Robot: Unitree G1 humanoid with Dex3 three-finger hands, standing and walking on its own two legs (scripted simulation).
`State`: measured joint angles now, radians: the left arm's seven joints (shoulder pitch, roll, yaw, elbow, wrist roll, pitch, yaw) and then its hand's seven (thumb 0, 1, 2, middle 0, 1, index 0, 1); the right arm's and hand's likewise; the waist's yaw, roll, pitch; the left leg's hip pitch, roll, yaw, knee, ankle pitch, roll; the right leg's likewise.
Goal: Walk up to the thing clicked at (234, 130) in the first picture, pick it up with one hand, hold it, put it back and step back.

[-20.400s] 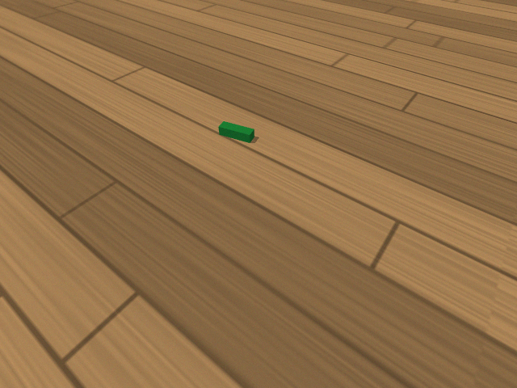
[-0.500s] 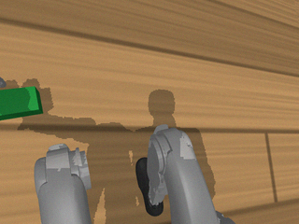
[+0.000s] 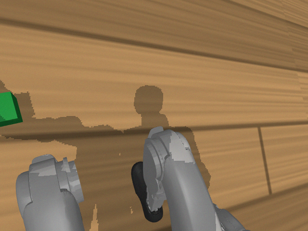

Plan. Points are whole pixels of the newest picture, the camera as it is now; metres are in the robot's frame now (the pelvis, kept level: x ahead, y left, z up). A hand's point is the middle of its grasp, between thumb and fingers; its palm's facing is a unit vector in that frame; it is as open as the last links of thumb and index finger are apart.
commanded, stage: rest palm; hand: left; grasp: from above
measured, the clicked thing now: out of the picture +0.43 +0.36 -0.27
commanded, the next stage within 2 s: close in 0.04 s
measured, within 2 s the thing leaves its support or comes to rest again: neither
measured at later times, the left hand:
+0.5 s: hand out of the picture +0.42 +0.33 -0.24, palm faces -0.42 -0.13 -0.90, open 12.6 cm
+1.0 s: hand out of the picture +0.41 +0.34 -0.24, palm faces -0.45 -0.15 -0.88, open 10.8 cm
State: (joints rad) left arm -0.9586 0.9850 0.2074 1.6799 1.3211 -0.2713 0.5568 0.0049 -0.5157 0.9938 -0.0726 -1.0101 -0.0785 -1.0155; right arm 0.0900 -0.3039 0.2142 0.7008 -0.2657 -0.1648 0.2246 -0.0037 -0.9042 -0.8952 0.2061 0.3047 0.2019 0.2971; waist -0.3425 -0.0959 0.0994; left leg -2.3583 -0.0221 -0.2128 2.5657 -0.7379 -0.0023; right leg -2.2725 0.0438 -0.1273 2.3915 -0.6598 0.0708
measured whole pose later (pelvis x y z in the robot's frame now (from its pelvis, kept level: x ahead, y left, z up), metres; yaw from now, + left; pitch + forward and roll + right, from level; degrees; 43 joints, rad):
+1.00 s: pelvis -0.01 +0.00 +0.00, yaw -2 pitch +26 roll -15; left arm -0.96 1.04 0.14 1.75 1.34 -0.33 0.65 0.00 -0.08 0.83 -0.33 -0.97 -0.39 -0.94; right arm 0.06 -0.33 0.30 0.68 -0.30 -0.22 0.27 0.00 -0.90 -0.89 0.21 0.30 0.20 0.30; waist -0.36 -0.14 0.15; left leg -2.33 -0.01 -0.26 2.59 -0.74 0.00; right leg -2.23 0.06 -0.16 2.38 -0.64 0.07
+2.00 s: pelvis -0.01 +0.00 +0.00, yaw -2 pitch +26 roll -15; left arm -0.98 1.05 0.13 1.76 1.32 -0.31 0.65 0.01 -0.04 0.65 -0.52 -0.82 -0.57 -0.76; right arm 0.07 -0.35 0.31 0.66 -0.28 -0.23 0.25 0.00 -0.91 -0.90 0.20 0.30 0.20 0.30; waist -0.36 -0.15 0.15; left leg -2.33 -0.01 -0.25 2.58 -0.72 0.00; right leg -2.24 0.06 -0.16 2.37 -0.62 0.07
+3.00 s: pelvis -0.01 -0.01 +0.04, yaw +4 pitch +33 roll -10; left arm -0.88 0.82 0.12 1.31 1.26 -0.30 0.30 0.01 -0.08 0.64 -0.61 -0.73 -0.66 -0.65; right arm 0.16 -0.31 0.08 0.71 -0.13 -0.04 0.17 0.00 -0.92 -0.90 0.21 0.30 0.20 0.30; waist -0.22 0.00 -0.04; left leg -2.31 -0.03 -0.15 2.41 -0.68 -0.01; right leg -2.24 0.01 -0.09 2.29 -0.63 0.05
